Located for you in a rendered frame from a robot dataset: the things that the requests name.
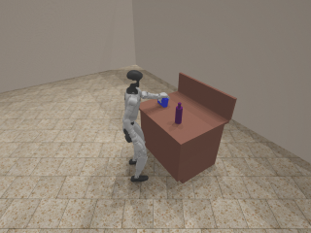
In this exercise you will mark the robot right forearm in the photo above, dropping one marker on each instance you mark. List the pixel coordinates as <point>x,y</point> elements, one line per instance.
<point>132,134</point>

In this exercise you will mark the robot left shin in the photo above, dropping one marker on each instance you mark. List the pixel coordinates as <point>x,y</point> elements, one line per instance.
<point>135,155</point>

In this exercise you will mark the robot right upper arm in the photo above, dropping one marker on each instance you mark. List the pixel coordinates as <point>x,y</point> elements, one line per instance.
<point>131,104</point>

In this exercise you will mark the robot left upper arm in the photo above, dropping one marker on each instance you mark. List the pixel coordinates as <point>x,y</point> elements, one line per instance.
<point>143,94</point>

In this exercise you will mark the robot left hand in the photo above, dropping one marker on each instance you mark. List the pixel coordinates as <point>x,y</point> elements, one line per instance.
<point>163,95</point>

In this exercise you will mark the table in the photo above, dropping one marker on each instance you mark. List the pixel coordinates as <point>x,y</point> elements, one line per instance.
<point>188,148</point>

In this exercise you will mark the sponge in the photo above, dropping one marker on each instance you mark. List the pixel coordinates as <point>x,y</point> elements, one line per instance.
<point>164,102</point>

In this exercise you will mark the robot torso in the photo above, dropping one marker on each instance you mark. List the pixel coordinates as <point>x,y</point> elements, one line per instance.
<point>135,111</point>

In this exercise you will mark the robot right hand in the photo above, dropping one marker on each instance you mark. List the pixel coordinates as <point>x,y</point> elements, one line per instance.
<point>138,147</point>

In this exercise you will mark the robot left forearm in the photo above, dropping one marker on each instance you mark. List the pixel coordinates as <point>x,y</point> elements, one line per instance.
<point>153,96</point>

